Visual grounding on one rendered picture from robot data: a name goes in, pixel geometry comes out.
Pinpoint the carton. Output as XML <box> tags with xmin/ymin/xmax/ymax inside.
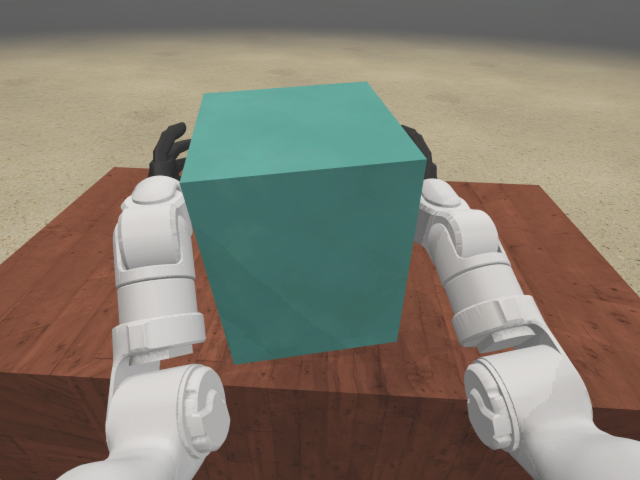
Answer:
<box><xmin>180</xmin><ymin>81</ymin><xmax>427</xmax><ymax>365</ymax></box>

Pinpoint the robot left forearm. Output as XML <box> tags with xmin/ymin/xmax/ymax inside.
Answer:
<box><xmin>105</xmin><ymin>176</ymin><xmax>206</xmax><ymax>449</ymax></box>

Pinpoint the robot right hand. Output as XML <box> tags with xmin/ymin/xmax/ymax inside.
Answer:
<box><xmin>401</xmin><ymin>125</ymin><xmax>437</xmax><ymax>180</ymax></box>

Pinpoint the robot left hand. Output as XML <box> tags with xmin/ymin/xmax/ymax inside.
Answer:
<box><xmin>148</xmin><ymin>122</ymin><xmax>191</xmax><ymax>182</ymax></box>

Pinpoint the robot left upper arm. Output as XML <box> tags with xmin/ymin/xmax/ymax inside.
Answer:
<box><xmin>56</xmin><ymin>364</ymin><xmax>230</xmax><ymax>480</ymax></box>

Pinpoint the pedestal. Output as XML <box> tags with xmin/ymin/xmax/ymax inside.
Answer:
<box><xmin>0</xmin><ymin>167</ymin><xmax>640</xmax><ymax>480</ymax></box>

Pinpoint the robot right forearm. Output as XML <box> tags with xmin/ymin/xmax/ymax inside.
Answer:
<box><xmin>414</xmin><ymin>179</ymin><xmax>593</xmax><ymax>420</ymax></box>

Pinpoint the robot right upper arm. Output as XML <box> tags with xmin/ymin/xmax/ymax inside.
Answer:
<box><xmin>464</xmin><ymin>345</ymin><xmax>640</xmax><ymax>480</ymax></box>

